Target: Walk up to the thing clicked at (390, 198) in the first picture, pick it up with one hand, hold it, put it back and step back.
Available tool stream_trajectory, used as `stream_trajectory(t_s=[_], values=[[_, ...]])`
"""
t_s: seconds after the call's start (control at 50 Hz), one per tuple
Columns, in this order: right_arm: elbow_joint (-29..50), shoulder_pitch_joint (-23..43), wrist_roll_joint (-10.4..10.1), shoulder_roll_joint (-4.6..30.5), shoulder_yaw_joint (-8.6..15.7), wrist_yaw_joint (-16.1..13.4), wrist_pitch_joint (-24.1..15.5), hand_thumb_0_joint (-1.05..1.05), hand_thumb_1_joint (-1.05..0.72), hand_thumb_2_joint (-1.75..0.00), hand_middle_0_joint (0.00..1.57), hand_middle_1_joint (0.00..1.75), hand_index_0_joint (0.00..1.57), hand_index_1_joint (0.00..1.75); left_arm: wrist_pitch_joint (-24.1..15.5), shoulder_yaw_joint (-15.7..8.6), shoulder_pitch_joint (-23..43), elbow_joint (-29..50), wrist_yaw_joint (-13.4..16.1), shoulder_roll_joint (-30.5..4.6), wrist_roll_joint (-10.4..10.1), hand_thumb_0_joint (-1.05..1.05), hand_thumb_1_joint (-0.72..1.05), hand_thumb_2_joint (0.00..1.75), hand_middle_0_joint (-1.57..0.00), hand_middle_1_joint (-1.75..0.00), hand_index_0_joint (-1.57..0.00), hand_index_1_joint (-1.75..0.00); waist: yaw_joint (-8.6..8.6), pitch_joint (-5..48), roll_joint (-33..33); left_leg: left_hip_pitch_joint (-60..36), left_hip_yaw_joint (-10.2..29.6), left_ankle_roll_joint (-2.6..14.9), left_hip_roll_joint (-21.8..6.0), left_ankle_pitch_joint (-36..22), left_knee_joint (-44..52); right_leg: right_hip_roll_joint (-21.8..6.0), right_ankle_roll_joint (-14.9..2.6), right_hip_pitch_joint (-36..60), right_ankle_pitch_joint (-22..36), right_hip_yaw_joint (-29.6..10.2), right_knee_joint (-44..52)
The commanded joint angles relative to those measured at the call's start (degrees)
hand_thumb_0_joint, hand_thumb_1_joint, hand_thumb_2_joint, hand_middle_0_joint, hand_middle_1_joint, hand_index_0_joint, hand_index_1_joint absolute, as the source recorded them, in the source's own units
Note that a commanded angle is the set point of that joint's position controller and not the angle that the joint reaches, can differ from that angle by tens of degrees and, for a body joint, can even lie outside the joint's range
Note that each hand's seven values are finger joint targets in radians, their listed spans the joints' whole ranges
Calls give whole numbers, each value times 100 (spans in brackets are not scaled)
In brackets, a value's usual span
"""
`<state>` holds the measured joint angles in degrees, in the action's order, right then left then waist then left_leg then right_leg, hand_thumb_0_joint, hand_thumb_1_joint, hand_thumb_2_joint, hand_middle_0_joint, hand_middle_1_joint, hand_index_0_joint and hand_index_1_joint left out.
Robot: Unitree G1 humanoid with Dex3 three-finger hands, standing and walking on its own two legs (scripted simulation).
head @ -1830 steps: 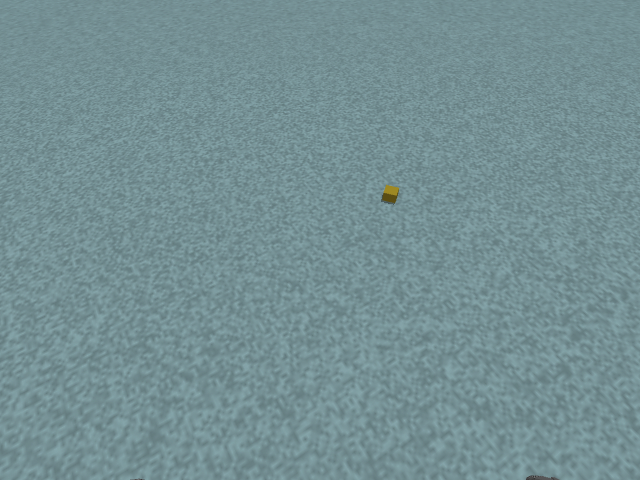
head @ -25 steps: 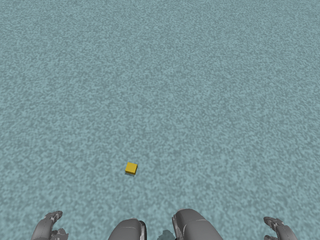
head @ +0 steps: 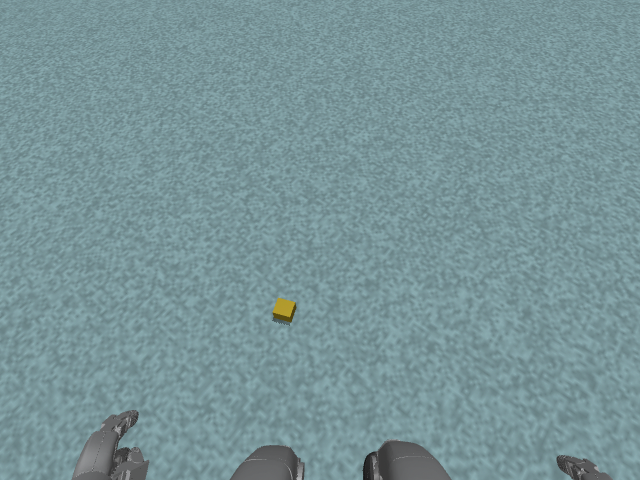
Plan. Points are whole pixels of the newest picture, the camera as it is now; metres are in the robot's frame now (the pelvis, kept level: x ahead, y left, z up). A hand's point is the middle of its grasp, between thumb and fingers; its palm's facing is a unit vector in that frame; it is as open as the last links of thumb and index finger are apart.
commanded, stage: step back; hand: left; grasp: from above
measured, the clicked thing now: (284, 310) +0.60 +0.15 -0.74
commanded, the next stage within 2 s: none
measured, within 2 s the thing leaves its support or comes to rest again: neither
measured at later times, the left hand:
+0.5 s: hand out of the picture -0.09 +0.24 -0.14, palm faces -0.03 -0.91 -0.42, open 7.4 cm
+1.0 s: hand out of the picture -0.25 +0.24 -0.15, palm faces -0.03 -0.92 -0.39, open 7.4 cm
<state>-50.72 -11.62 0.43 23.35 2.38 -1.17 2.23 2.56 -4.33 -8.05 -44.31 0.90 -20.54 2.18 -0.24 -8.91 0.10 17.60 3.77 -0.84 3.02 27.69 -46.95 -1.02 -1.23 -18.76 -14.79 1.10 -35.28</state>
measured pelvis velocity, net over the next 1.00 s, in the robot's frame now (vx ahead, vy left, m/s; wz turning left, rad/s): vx -0.35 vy -0.04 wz -0.04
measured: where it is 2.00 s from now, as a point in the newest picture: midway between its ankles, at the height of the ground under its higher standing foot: outside the picture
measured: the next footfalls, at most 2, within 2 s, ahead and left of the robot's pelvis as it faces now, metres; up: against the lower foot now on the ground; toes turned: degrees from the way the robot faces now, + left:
left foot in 0.04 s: +0.01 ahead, +0.12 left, +0.00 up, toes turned -2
right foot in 0.38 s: -0.12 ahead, -0.15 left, +0.00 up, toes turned +0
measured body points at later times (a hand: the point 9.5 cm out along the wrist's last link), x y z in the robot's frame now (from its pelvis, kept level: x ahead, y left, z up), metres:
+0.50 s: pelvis -0.17 -0.03 -0.01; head -0.13 -0.04 +0.44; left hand -0.09 +0.29 -0.11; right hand -0.05 -0.35 -0.12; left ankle -0.10 +0.11 -0.68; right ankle -0.16 -0.15 -0.73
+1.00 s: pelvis -0.35 -0.04 -0.01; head -0.30 -0.03 +0.44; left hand -0.25 +0.28 -0.13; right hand -0.23 -0.35 -0.11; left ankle -0.26 +0.09 -0.73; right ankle -0.40 -0.16 -0.70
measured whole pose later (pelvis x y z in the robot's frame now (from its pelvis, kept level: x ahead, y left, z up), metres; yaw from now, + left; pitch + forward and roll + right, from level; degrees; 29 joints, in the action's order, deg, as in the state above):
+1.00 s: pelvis -0.35 -0.04 -0.01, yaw -2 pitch -2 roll -1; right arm -47.9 -6.5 2.3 21.6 2.0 -0.1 2.2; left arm 3.0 -4.1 -10.1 -49.2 0.5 -22.7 1.1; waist -1.0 -8.8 0.5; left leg 22.5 -1.1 0.6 -2.5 10.9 -35.3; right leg 2.2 0.7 -16.9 -28.9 -3.9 -50.1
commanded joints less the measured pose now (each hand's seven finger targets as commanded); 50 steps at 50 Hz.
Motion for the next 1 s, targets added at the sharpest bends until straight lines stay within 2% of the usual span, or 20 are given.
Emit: stream_trajectory(t_s=[0.0, 0.02, 0.04, 0.06, 0.08, 0.14, 0.24, 0.34, 0.36, 0.4, 0.42, 0.48, 0.6, 0.66, 0.68, 0.7, 0.72, 0.8, 0.88, 0.98], values=[[297, -417, 89, 909, 364, -45, -233, 0, -90, -90, 20, 30, 20, 30, 2, -321, 2, 491, 12, -1442, -104, 0, 90, 90, -20, -30, -20, -30, 49, 1229, 689, -562, -384, 152, -121, -1720, 2292, -1000, -659, 892, 2079, -1117, 50], [334, -384, 140, 1152, 439, -47, -255, 0, -90, -90, 20, 30, 20, 30, 12, -281, -47, 548, -11, -1293, -113, 0, 90, 90, -20, -30, -20, -30, 31, 1247, 221, -878, 416, 357, -716, -1978, 2437, -716, -402, 299, 1197, -1012, -148], [445, -131, 132, 1771, 559, -1, -244, 0, -90, -90, 20, 30, 20, 30, -12, -234, 106, 641, -19, -1125, -150, 0, 90, 90, -20, -30, -20, -30, 72, 1157, -1118, -792, 2000, 1065, -1905, -2639, 2627, 232, -49, -595, -743, -374, -975], [529, 53, 142, 2058, 622, 8, -241, 0, -90, -90, 20, 30, 20, 30, -5, -367, 532, 624, 51, -1310, -106, 0, 90, 90, -20, -30, -20, -30, 384, 957, -1504, 108, 2807, 1837, -2651, -2819, 3000, 504, 54, -380, -2090, -546, -2372], [517, 141, 174, 1873, 588, -17, -288, 0, -90, -90, 20, 30, 20, 30, 16, -381, 528, 547, 68, -1340, -71, 0, 90, 90, -20, -30, -20, -30, 286, 900, -918, 64, 2457, 1879, -2561, -3295, 2747, 555, 18, -481, -2112, -1126, -3132], [631, 547, 141, 1345, 417, -101, -285, 0, -90, -90, 20, 30, 20, 30, 10, -390, -150, 267, 51, -1263, -183, 0, 90, 90, -20, -30, -20, -30, -130, 929, -663, -407, 1154, 1464, -1888, -4006, 2192, 605, 8, -870, -1534, -1116, -3743], [714, 280, 174, 1330, 428, -102, -225, 0, -90, -90, 20, 30, 20, 30, -47, -360, -140, 284, -9, -1131, -120, 0, 90, 90, -20, -30, -20, -30, 134, 994, -885, -912, 974, 1558, -1790, -3906, 1885, 377, 271, -651, -1630, -697, -2113], [816, 500, 73, 1494, 442, -41, -60, 0, -90, -90, 20, 30, 20, 30, -149, -357, -885, -192, -36, -1102, -73, 0, 90, 90, -20, -30, -20, -30, -112, 1523, -1094, -387, 663, 992, -1409, -2979, 1322, 328, 16, 969, -22, 3, 1039], [826, 490, 19, 1281, 377, -25, -40, 0, -90, -90, 20, 30, 20, 30, -184, -418, -906, -197, -25, -1313, -2, 0, 90, 90, -20, -30, -20, -30, -124, 1482, -739, 326, 611, 669, -1151, -2252, 1041, 28, -97, 1324, 166, -571, 1064], [992, 788, -22, 1031, 373, -118, -31, 0, -90, -90, 20, 30, 20, 30, -166, -646, -421, 103, -32, -2426, 44, 0, 90, 90, -20, -30, -20, -30, -399, 994, 1744, 1181, 222, 74, 217, 758, -1436, -2264, -1603, -135, 306, -3462, 1749], [909, 719, -30, 1194, 421, -118, -1, 0, -90, -90, 20, 30, 20, 30, -204, -593, -52, 249, 0, -2253, 17, 0, 90, 90, -20, -30, -20, -30, -200, 665, 1423, 958, 786, 54, 25, 673, -2185, -2381, -1653, -784, 316, -3398, 1865], [622, 180, -63, 1040, 349, -92, -50, 0, -90, -90, 20, 30, 20, 30, -200, -434, 552, 302, 62, -1626, 32, 0, 90, 90, -20, -30, -20, -30, 160, 501, 803, 947, 519, 64, 331, -45, -2329, -1209, -1010, -422, 1257, -1463, 1053], [673, 180, 68, 914, 310, -48, -97, 0, -90, -90, 20, 30, 20, 30, -136, -403, -12, 326, 153, -1643, 40, 0, 90, 90, -20, -30, -20, -30, -189, 984, 1117, 678, 10, 45, -161, 263, 148, -1433, -1028, 1054, 2187, -1528, 561], [334, -444, 119, 890, 374, -24, -133, 0, -90, -90, 20, 30, 20, 30, -17, -303, 155, 384, 103, -1538, -84, 0, 90, 90, -20, -30, -20, -30, 67, 1311, 820, -457, -481, 158, -77, -1304, 2345, -1138, -697, 805, 1972, -1183, -199], [349, -381, 193, 1131, 460, -40, -144, 0, -90, -90, 20, 30, 20, 30, 13, -216, -32, 407, 82, -1321, -100, 0, 90, 90, -20, -30, -20, -30, 3, 1294, 293, -905, 473, 351, -650, -1573, 2555, -822, -389, -9, 1107, -1037, -546], [470, -84, 193, 1819, 576, 2, -125, 0, -90, -90, 20, 30, 20, 30, -12, -153, -78, 468, 77, -1124, -149, 0, 90, 90, -20, -30, -20, -30, -23, 1196, -1226, -1081, 2307, 1079, -2050, -2298, 2765, 253, -11, -1164, -855, -264, -1576], [608, 63, 184, 2131, 618, 42, -134, 0, -90, -90, 20, 30, 20, 30, -8, -300, 400, 474, 178, -1404, -102, 0, 90, 90, -20, -30, -20, -30, 311, 1144, -1341, -52, 2878, 1819, -2668, -2950, 2839, 433, 85, -747, -2387, -690, -2755], [641, 740, 192, 1354, 375, -64, -171, 0, -90, -90, 20, 30, 20, 30, 46, -321, -215, 40, 146, -1368, -193, 0, 90, 90, -20, -30, -20, -30, -243, 843, -674, 112, 1066, 1345, -1804, -3396, 2354, 618, 20, -780, -1489, -1116, -4014], [659, 509, 194, 1220, 390, -32, -118, 0, -90, -90, 20, 30, 20, 30, -7, -277, -236, -2, 41, -1213, -112, 0, 90, 90, -20, -30, -20, -30, 1, 864, -915, -629, 949, 1493, -1713, -2868, 2297, 436, 276, -719, -1565, -731, -2686], [531, 416, 175, 1483, 455, 18, 1, 0, -90, -90, 20, 30, 20, 30, -229, -232, -745, -456, -15, -1130, -79, 0, 90, 90, -20, -30, -20, -30, -56, 1428, -1091, -693, 700, 1157, -1541, -1616, 1899, 298, 30, 701, -861, 22, 829]])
